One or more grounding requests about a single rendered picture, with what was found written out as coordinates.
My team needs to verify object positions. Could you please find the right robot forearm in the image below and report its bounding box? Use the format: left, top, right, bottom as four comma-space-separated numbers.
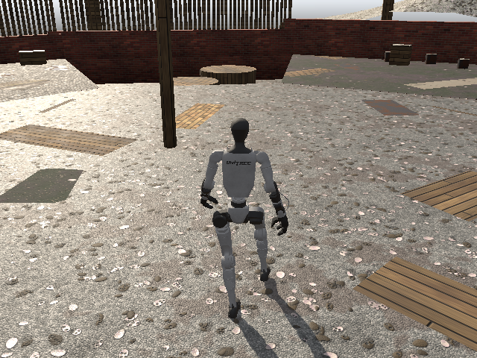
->
269, 181, 286, 218

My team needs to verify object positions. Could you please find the robot right foot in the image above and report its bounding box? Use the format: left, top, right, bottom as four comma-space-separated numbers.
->
260, 266, 271, 282

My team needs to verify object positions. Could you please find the robot right upper arm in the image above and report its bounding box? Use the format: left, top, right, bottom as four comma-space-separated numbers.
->
255, 151, 276, 193

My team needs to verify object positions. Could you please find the robot right hand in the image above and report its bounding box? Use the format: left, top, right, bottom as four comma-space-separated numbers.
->
271, 215, 288, 236

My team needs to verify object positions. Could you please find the robot left hand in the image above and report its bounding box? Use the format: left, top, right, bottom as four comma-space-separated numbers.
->
200, 196, 218, 209

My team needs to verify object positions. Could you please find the robot left upper arm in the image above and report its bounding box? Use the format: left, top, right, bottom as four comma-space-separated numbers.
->
203, 150, 224, 189

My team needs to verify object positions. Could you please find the left robot forearm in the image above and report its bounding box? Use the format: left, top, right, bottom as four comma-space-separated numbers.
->
200, 178, 211, 200

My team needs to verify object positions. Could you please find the humanoid robot torso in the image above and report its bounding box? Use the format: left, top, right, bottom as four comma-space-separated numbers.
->
222, 146, 256, 224

